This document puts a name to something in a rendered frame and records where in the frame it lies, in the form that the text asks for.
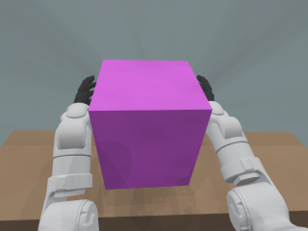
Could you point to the right robot upper arm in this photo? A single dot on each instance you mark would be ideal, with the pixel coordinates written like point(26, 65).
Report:
point(258, 207)

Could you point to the robot left forearm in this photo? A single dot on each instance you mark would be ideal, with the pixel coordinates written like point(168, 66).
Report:
point(71, 153)

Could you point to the carton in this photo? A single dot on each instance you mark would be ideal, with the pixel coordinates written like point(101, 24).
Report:
point(148, 119)

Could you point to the right robot hand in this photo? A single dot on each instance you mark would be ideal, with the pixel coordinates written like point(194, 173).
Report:
point(204, 84)

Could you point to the left robot upper arm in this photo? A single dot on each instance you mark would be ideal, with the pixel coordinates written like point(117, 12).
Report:
point(73, 215)

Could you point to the robot right forearm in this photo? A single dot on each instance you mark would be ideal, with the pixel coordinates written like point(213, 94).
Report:
point(238, 163)

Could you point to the pedestal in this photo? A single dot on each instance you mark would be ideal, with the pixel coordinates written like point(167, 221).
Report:
point(26, 163)

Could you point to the left robot hand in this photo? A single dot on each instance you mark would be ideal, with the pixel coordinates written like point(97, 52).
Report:
point(84, 93)

